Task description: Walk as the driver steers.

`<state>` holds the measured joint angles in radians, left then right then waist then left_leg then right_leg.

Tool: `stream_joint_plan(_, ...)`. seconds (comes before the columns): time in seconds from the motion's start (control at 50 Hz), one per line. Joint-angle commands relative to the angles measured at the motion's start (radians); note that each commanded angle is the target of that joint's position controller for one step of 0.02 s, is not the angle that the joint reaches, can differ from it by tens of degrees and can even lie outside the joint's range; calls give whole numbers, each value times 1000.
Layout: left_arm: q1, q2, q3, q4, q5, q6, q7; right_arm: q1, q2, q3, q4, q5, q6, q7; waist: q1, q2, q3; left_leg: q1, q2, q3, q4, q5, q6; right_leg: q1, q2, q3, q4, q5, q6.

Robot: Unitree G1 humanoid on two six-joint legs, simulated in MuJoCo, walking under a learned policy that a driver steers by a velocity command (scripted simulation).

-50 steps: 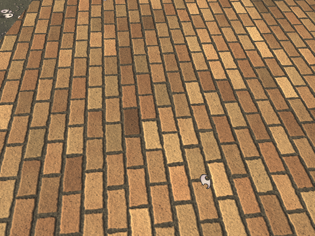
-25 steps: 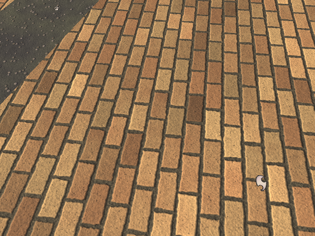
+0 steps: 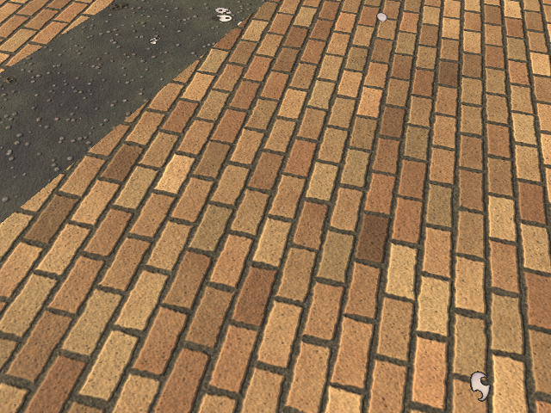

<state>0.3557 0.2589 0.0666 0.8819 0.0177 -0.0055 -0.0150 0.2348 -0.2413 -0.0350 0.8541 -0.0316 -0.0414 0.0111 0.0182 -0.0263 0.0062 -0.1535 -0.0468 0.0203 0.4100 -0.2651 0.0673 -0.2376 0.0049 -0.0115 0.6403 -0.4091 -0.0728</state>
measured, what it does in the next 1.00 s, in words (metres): walks ahead: right foot, then left foot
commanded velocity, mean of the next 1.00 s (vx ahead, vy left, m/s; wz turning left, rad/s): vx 0.47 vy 0.00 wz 0.01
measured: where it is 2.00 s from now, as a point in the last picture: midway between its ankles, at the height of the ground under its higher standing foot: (313, 246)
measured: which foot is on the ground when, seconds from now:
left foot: down 0.00-0.40, up 0.42-0.94, down 0.96-1.00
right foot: up 0.00-0.38, down 0.40-0.98, up 1.00-1.00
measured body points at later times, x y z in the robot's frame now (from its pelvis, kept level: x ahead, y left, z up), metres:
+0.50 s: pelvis +0.24 -0.04 -0.01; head +0.27 -0.05 +0.43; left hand +0.39 +0.21 -0.13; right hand +0.22 -0.30 -0.16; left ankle +0.06 +0.08 -0.65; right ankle +0.31 -0.11 -0.74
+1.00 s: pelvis +0.53 -0.02 -0.02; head +0.56 -0.01 +0.43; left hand +0.46 +0.23 -0.17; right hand +0.72 -0.25 -0.13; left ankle +0.63 +0.05 -0.74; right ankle +0.33 -0.11 -0.70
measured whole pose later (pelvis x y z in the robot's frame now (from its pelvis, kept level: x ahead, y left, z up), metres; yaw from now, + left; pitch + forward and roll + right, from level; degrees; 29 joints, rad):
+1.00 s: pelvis +0.53 -0.02 -0.02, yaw +0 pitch +1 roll -1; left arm 0.44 0.21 0.02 1.02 0.00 -0.07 0.00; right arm 0.03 -0.22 -0.02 0.84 -0.05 -0.08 0.02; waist 0.05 -0.01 0.07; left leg -0.45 -0.02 0.10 0.55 -0.12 0.11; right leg -0.04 0.03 -0.05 0.74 -0.45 -0.06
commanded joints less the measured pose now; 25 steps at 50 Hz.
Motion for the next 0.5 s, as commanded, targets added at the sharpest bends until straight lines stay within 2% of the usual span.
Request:
stream_joint_plan(0.02, -177, 113, 20, -133, 4, -37, -13, 151, -174, -40, 9, 8, -16, -13, -75, 125, 153, 234, 371, -527, -329, -426, 176, -554, -51, 50, 297, -1, -24)
stream_joint_plan(0.04, -134, 110, 19, -108, 0, -39, -23, 107, -142, -30, -2, 8, -23, -8, -45, 125, 136, 222, 320, -436, -337, -315, 146, -523, -65, 47, 302, 58, -14)
stream_joint_plan(0.1, -136, 83, 14, -88, 25, -32, -37, 129, -116, -19, 18, 14, -46, -8, -30, 117, 90, 213, 243, -256, -324, 42, 122, -488, -76, 0, 350, 178, 27)
stream_joint_plan(0.14, -190, 68, 8, -108, 26, -28, -40, 176, -111, -16, 46, 22, -51, -6, -37, 112, 97, 205, 234, -204, -316, 199, 133, -518, -84, -19, 336, 225, 53)
stream_joint_plan(0.2, -300, 50, -4, -151, 22, -24, -44, 209, -109, -12, 72, 19, -50, -5, -55, 117, 118, 174, 219, -147, -307, 351, 136, -509, -80, -48, 226, 288, 74)
stream_joint_plan(0.24, -363, 38, -14, -176, 17, -25, -45, 226, -121, -13, 87, 17, -52, -8, -67, 121, 129, 156, 218, -122, -304, 415, 129, -455, -69, -65, 121, 329, 67)
stream_joint_plan(0.3, -404, 45, -18, -199, 13, -25, -40, 243, -141, -15, 110, 17, -53, -14, -67, 123, 137, 193, 250, -113, -291, 510, 120, -381, -47, -80, 3, 329, 25)
stream_joint_plan(0.34, -362, 57, -14, -191, 12, -28, -29, 221, -155, -17, 117, 15, -53, -19, -34, 124, 112, 224, 262, -91, -217, 708, 100, -282, -15, -92, -44, 285, -14)
stream_joint_plan(0.36, -293, 72, -6, -171, 11, -31, -19, 212, -165, -19, 121, 12, -52, -22, 0, 130, 67, 239, 260, -78, -124, 873, 83, -188, 16, -100, -56, 253, -32)
stream_joint_plan(0.38, -165, 93, 5, -130, 12, -38, -9, 202, -176, -22, 124, 9, -46, -23, 58, 121, -8, 237, 243, -58, 39, 977, 68, -43, 51, -109, -95, 237, -53)
stream_joint_plan(0.4, 6, 123, 19, -74, 22, -48, 4, 195, -172, -21, 122, 12, -42, -23, 129, 93, -104, 128, 203, -28, 261, 877, 52, 195, 26, -80, -136, 259, -77)
stream_joint_plan(0.42, 144, 222, 43, -51, 49, -56, 18, 245, -95, 0, 88, 31, -43, -16, 143, -58, -246, -135, 121, 15, 603, 470, 27, 479, -239, 239, -171, 57, -139)
stream_joint_plan(0.44, 154, 273, 52, -41, 40, -53, 6, 328, -44, 3, 91, 41, -43, -11, 89, -224, -335, -376, -57, -44, 874, -263, 11, 583, -439, 709, -336, 22, -235)
stream_joint_plan(0.46, 53, 219, 43, -42, 5, -50, 1, 227, -126, -19, 81, 19, -41, -12, 60, -95, -201, -444, 12, -132, 933, -186, 33, 448, -382, 669, -381, -44, -207)
stream_joint_plan(0.48, -51, 148, 24, -59, -2, -53, -2, 166, -127, -21, 62, 19, -47, -5, 24, -39, -66, -451, 63, -107, 890, -83, 39, 289, -353, 502, -402, -6, -184)
stream_joint_plan(0.5, -96, 100, 11, -59, 2, -61, -5, 136, -103, -15, 60, 18, -49, -1, 3, -8, -13, -420, 101, -92, 830, -27, 40, 188, -302, 394, -436, 92, -160)
Velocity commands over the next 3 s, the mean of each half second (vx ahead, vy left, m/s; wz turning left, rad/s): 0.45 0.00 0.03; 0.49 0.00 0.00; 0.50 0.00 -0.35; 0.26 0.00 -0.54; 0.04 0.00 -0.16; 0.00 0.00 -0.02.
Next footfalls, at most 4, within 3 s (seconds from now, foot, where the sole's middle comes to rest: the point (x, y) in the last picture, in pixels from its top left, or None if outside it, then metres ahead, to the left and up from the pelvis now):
0.40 right None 0.36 -0.11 -0.78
0.96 left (261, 354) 0.67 0.06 -0.78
1.50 right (330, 271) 0.93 -0.13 -0.78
2.04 left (310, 207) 1.18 -0.08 -0.78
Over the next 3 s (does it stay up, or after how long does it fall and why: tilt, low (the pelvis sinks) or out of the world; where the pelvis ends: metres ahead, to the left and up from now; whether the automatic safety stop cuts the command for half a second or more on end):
stays up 1.06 -0.12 0.00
